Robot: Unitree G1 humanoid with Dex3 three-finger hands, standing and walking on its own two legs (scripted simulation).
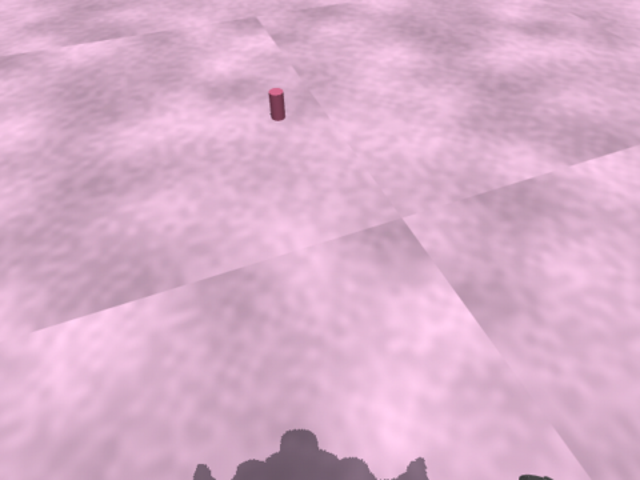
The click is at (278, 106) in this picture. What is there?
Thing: squat round
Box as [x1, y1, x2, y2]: [269, 88, 284, 120]
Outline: 272,88 269,90 271,117 275,120 280,120 284,118 282,90 279,88
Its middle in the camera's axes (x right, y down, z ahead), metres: -0.23 -0.72 +2.16
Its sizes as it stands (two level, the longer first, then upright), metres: 0.080 0.080 0.159
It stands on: the floor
